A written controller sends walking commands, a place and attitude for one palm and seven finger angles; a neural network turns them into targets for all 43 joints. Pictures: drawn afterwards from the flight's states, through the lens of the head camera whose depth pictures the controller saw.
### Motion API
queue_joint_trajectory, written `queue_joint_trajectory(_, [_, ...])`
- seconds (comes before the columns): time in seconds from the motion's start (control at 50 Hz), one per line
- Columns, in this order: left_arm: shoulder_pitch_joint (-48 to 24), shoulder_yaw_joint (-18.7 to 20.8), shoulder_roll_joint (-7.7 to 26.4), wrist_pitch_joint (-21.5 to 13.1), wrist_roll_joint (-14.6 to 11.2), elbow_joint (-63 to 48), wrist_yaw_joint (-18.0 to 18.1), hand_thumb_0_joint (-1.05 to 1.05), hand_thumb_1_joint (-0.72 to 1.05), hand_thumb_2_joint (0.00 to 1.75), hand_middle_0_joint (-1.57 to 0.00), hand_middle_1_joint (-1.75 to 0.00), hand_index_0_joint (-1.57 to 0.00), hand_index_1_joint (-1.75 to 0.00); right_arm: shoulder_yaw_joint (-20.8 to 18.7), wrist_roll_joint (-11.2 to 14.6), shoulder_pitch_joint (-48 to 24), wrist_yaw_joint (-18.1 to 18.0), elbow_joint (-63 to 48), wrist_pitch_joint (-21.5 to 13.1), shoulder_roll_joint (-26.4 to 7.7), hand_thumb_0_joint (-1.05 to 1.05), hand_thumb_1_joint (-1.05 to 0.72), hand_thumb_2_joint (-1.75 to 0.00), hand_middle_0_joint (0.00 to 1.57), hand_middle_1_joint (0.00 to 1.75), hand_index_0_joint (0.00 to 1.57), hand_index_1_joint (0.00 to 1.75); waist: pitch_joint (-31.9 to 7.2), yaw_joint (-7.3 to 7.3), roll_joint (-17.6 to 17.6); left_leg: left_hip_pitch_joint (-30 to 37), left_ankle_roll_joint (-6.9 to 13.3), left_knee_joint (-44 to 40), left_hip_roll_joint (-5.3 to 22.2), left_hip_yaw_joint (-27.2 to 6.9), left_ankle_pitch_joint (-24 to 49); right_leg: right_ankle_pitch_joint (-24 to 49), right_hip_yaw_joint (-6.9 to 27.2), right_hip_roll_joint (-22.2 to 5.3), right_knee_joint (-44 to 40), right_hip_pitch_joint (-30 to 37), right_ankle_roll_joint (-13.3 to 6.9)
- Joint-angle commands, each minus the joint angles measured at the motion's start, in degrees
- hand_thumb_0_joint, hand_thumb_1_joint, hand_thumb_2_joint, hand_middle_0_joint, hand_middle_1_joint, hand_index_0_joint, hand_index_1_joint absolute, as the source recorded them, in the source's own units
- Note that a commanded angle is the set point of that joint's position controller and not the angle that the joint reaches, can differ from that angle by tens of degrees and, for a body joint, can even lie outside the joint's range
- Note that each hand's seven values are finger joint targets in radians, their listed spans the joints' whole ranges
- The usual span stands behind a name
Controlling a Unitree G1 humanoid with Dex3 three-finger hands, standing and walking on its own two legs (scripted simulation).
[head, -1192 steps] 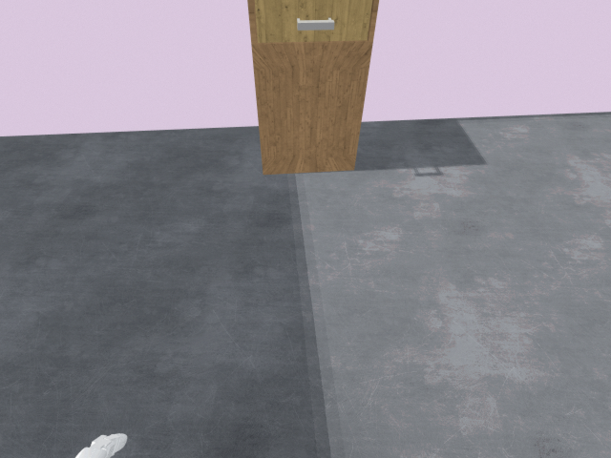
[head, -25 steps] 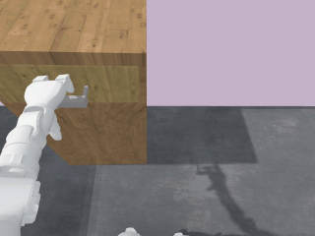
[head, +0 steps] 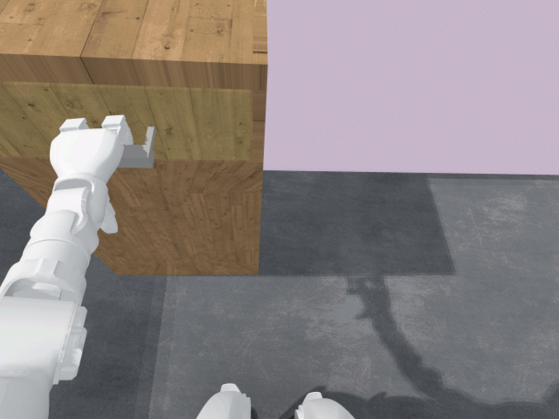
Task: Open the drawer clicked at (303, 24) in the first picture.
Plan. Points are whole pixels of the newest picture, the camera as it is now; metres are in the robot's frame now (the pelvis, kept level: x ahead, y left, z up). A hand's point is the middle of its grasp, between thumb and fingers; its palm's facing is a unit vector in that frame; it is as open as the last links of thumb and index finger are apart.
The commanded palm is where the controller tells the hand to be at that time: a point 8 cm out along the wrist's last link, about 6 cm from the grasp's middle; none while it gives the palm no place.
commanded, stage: lower the fingers behind the handle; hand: left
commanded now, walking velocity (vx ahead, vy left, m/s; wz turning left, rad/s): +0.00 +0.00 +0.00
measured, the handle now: (109, 143) +0.52 +0.26 +0.03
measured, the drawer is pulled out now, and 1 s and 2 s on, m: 0.00 0.00 0.07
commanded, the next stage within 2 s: close the thumb around the handle in 0.32 s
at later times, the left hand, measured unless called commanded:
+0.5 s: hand (102, 178) +0.47 +0.26 +0.01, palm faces -0.05 -0.04 -1.00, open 13.8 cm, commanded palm +0.46 +0.25 +0.06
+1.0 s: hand (102, 176) +0.47 +0.26 +0.01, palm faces -0.08 -0.03 -1.00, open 6.1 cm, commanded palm +0.46 +0.25 +0.06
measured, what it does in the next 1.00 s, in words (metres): stands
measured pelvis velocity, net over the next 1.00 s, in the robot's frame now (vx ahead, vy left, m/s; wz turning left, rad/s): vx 0.01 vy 0.00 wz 0.00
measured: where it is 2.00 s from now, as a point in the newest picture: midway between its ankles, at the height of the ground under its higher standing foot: outside the picture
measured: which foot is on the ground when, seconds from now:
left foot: down 0.00-1.00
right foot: down 0.00-1.00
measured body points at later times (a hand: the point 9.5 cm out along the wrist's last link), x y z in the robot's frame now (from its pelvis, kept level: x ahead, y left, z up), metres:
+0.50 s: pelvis +0.00 +0.00 +0.00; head +0.11 +0.02 +0.43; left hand +0.47 +0.26 +0.06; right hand +0.02 -0.28 -0.12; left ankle +0.01 +0.06 -0.68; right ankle -0.02 -0.11 -0.68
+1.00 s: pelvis +0.01 +0.00 +0.00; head +0.12 +0.01 +0.44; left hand +0.47 +0.26 +0.06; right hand +0.03 -0.28 -0.12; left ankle +0.01 +0.06 -0.68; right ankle -0.02 -0.11 -0.68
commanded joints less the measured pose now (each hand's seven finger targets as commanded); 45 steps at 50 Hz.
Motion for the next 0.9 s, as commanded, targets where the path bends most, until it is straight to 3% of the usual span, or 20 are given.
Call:
queue_joint_trajectory(0.0, [-20.06,3.8,16.71,-0.69,-1.1,-8.39,-1.4,0.0,-0.5,0.3,-0.3,-1.2,-0.3,-1.2,-3.33,0.12,9.05,-1.9,-3.52,-0.12,-11.07,0.0,-0.9,-0.9,0.2,0.3,0.2,0.3,-22.38,-0.22,3.49,26.89,-1.95,-5.84,1.54,-3.77,25.78,16.67,0.47,0.24,-6.66,3.57,-0.68])
queue_joint_trajectory(0.02, [-19.93,2.3,14.94,-1.39,-1.22,-8.48,-1.95,0.0,-0.5,0.3,-0.3,-1.2,-0.3,-1.2,-3.32,0.15,8.93,-1.93,-3.63,-0.34,-10.85,0.0,-0.9,-0.9,0.2,0.3,0.2,0.3,-20.5,-0.53,4.53,26.16,-1.89,-6.16,1.5,-3.55,24.43,15.75,0.38,0.22,-7.01,3.17,-0.78])
queue_joint_trajectory(0.04, [-19.39,3.46,15.7,-2.43,-1.45,-8.94,-2.33,0.0,-0.5,0.3,-0.3,-1.2,-0.3,-1.2,-3.36,0.13,8.8,-2.03,-3.65,-0.47,-10.86,0.0,-0.9,-0.9,0.2,0.3,0.2,0.3,-19.91,-0.44,3.29,26.01,-1.79,-6.17,1.67,-3.9,24.55,15.61,0.48,0.16,-7.07,3.09,-0.88])
queue_joint_trajectory(0.08, [-17.8,4.48,16.71,-4.63,-1.38,-10.65,-2.35,0.0,-0.5,0.3,-0.3,-1.2,-0.3,-1.2,-3.48,0.03,8.76,-2.28,-3.97,-0.81,-10.84,0.0,-0.9,-0.9,0.2,0.3,0.2,0.3,-20.8,0.26,3.64,25.92,-1.8,-5.85,1.75,-3.88,24.51,15.67,0.66,0.17,-6.43,3.04,-0.91])
queue_joint_trajectory(0.1, [-16.89,3.7,15.31,-5.35,-1.7,-10.72,-2.39,0.0,-0.5,0.3,-0.3,-1.2,-0.3,-1.2,-3.49,0.0,8.64,-2.2,-4.18,-0.94,-10.64,0.0,-0.9,-0.9,0.2,0.3,0.2,0.3,-21.23,0.14,3.57,25.67,-1.78,-5.69,1.62,-3.73,24.34,15.52,0.65,0.19,-6.39,2.84,-0.86])
queue_joint_trajectory(0.14, [-15.72,5.46,16.59,-6.74,-2.08,-11.22,-2.14,0.0,-0.5,0.3,-0.3,-1.2,-0.3,-1.2,-3.7,-0.17,8.67,-2.1,-3.89,-1.19,-10.8,0.0,-0.9,-0.9,0.2,0.3,0.2,0.3,-21.3,0.47,3.03,25.0,-1.79,-5.23,1.78,-3.84,25.1,16.07,0.72,0.08,-5.85,2.86,-0.99])
queue_joint_trajectory(0.16, [-16.67,6.32,17.97,-7.61,-1.96,-13.16,-1.51,0.0,-0.5,0.3,-0.3,-1.2,-0.3,-1.2,-3.73,-0.24,8.67,-2.04,-3.87,-1.21,-11.01,0.0,-0.9,-0.9,0.2,0.3,0.2,0.3,-22.63,0.89,4.66,25.18,-1.98,-5.06,1.84,-3.82,24.83,15.65,0.76,0.09,-5.29,2.41,-0.92])
queue_joint_trajectory(0.18, [-15.15,5.55,16.21,-7.73,-2.04,-13.0,-1.02,0.0,-0.5,0.3,-0.3,-1.2,-0.3,-1.2,-4.04,-0.35,8.61,-1.93,-3.82,-1.3,-10.78,0.0,-0.9,-0.9,0.2,0.3,0.2,0.3,-23.0,0.77,4.5,25.8,-2.01,-4.65,1.85,-3.72,25.68,16.11,0.64,0.17,-5.07,2.06,-0.98])
queue_joint_trajectory(0.24, [-14.98,6.25,15.68,-7.77,-2.24,-14.27,0.59,0.0,-0.5,0.3,-0.3,-1.2,-0.3,-1.2,-4.42,-0.7,8.81,-1.33,-3.24,-1.35,-10.98,0.0,-0.9,-0.9,0.2,0.3,0.2,0.3,-24.03,0.91,4.29,26.62,-2.41,-4.11,2.19,-4.14,28.53,17.19,0.3,0.19,-4.34,1.57,-1.04])
queue_joint_trajectory(0.28, [-13.66,7.67,17.7,-6.82,-2.07,-13.49,1.71,0.0,-0.5,0.3,-0.3,-1.2,-0.3,-1.2,-4.42,-0.57,8.99,-1.21,-3.11,-1.08,-11.43,0.0,-0.9,-0.9,0.2,0.3,0.2,0.3,-24.28,1.33,3.53,25.53,-2.39,-4.06,1.96,-3.84,27.78,17.55,0.36,0.26,-4.21,2.54,-0.92])
queue_joint_trajectory(0.32, [-16.25,5.64,15.76,-5.69,-1.67,-13.8,2.51,0.0,-0.5,0.3,-0.3,-1.2,-0.3,-1.2,-4.58,-0.55,8.97,-1.1,-2.88,-1.09,-11.42,0.0,-0.9,-0.9,0.2,0.3,0.2,0.3,-24.2,0.35,3.63,25.68,-2.34,-4.04,1.91,-3.9,27.58,17.63,0.27,0.25,-4.38,1.93,-0.81])
queue_joint_trajectory(0.4, [-17.61,6.75,18.52,-3.21,-1.04,-12.36,3.0,0.0,-0.5,0.3,-0.3,-1.2,-0.3,-1.2,-4.33,-0.37,9.02,-1.15,-2.71,-0.56,-11.88,0.0,-0.9,-0.9,0.2,0.3,0.2,0.3,-24.19,0.37,3.96,26.23,-2.46,-4.71,1.91,-3.83,27.59,17.62,0.27,0.19,-4.81,2.19,-0.68])
queue_joint_trajectory(0.44, [-17.43,5.57,16.38,-2.39,-1.48,-11.9,2.54,0.0,-0.39,0.35,-0.31,-1.21,-0.31,-1.21,-4.39,-0.44,9.1,-1.06,-2.77,-0.62,-11.63,0.0,-0.9,-0.9,0.2,0.3,0.2,0.3,-24.53,0.37,4.57,27.65,-2.47,-4.87,1.87,-3.8,29.16,18.07,0.1,0.24,-5.25,2.59,-0.84])
queue_joint_trajectory(0.52, [-17.93,3.95,15.89,-1.57,-1.41,-9.74,1.04,0.0,-0.16,0.44,-0.32,-1.24,-0.32,-1.24,-4.04,0.03,9.15,-1.5,-2.96,-0.5,-11.51,0.0,-0.9,-0.9,0.2,0.3,0.2,0.3,-22.32,-0.3,3.56,26.78,-2.16,-5.59,1.67,-3.65,26.79,17.43,0.28,0.2,-6.29,3.26,-0.68])
queue_joint_trajectory(0.58, [-17.82,3.54,15.15,-2.27,-1.64,-9.84,0.02,0.0,0.0,0.52,-0.34,-1.25,-0.34,-1.25,-3.98,0.01,9.1,-1.64,-3.15,-0.51,-11.28,0.0,-0.9,-0.9,0.2,0.3,0.2,0.3,-22.14,-0.28,3.99,27.81,-2.18,-5.59,1.73,-3.77,27.6,17.4,0.3,0.22,-6.52,3.06,-0.7])
queue_joint_trajectory(0.6, [-18.06,4.9,17.08,-2.77,-1.39,-10.67,-0.05,0.0,0.06,0.54,-0.34,-1.26,-0.34,-1.26,-3.91,0.02,8.79,-1.82,-3.34,-0.54,-11.39,0.0,-0.9,-0.9,0.2,0.3,0.2,0.3,-22.38,-0.09,3.32,27.31,-2.03,-5.56,1.82,-3.58,27.31,17.74,0.62,0.1,-6.56,3.41,-0.59])
queue_joint_trajectory(0.64, [-17.78,3.84,15.02,-3.67,-1.84,-11.97,-0.7,0.0,0.17,0.59,-0.35,-1.27,-0.35,-1.27,-3.97,-0.16,8.84,-1.78,-3.39,-0.62,-11.07,0.0,-0.9,-0.9,0.2,0.3,0.2,0.3,-23.32,-0.16,4.14,28.74,-2.19,-5.26,1.95,-3.9,30.24,19.04,0.51,0.07,-6.21,3.39,-0.79])
queue_joint_trajectory(0.78, [-16.13,3.02,12.9,-5.7,-1.87,-13.25,-0.21,0.0,0.56,0.76,-0.38,-1.31,-0.38,-1.31,-4.34,-0.38,8.43,-1.49,-3.39,-0.78,-10.84,0.0,-0.9,-0.9,0.2,0.3,0.2,0.3,-22.22,-0.02,4.87,28.35,-2.48,-4.62,2.09,-4.06,29.38,17.84,0.34,0.13,-5.54,1.39,-0.87])
queue_joint_trajectory(0.86, [-15.22,4.64,14.7,-5.42,-1.84,-13.32,0.59,0.0,0.79,0.85,-0.39,-1.34,-0.39,-1.34,-4.36,-0.45,8.73,-1.34,-3.35,-0.55,-10.99,0.0,-0.9,-0.9,0.2,0.3,0.2,0.3,-24.54,0.42,3.47,27.84,-2.28,-4.16,1.86,-3.7,30.9,20.07,0.71,0.13,-5.02,3.15,-0.65])
queue_joint_trajectory(0.88, [-15.56,3.57,13.21,-5.05,-2.08,-13.22,0.63,0.0,0.84,0.88,-0.4,-1.34,-0.4,-1.34,-4.51,-0.44,8.8,-1.24,-3.12,-0.54,-10.92,0.0,-0.9,-0.9,0.2,0.3,0.2,0.3,-23.77,-0.04,3.72,27.76,-2.29,-4.11,1.83,-3.66,30.34,19.85,0.58,0.15,-5.27,2.92,-0.71])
